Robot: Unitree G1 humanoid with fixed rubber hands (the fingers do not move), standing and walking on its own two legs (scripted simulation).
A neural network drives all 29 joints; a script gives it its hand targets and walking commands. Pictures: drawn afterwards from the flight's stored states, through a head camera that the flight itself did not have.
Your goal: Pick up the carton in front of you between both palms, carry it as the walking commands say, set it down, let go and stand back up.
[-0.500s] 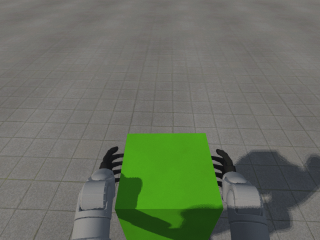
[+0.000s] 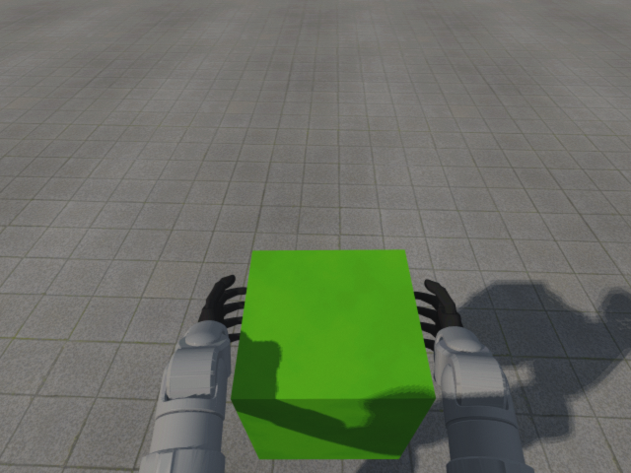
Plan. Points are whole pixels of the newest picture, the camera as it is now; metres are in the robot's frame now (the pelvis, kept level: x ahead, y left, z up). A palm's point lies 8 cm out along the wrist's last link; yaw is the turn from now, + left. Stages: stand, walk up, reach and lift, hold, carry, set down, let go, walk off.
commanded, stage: hold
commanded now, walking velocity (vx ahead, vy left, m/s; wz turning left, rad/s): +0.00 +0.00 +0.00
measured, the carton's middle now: (328, 359) +0.30 +0.00 -0.04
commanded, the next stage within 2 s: set down in 0.94 s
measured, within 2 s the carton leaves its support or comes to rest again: neither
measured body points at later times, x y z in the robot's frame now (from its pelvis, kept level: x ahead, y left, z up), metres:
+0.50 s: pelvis -0.03 +0.03 +0.01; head -0.08 +0.04 +0.45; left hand +0.29 +0.16 +0.05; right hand +0.26 -0.15 +0.05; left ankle +0.03 +0.14 -0.74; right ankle -0.01 -0.09 -0.74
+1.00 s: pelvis -0.01 +0.03 +0.01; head -0.05 +0.04 +0.46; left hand +0.31 +0.16 +0.05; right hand +0.28 -0.15 +0.05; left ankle +0.03 +0.14 -0.74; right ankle -0.01 -0.09 -0.74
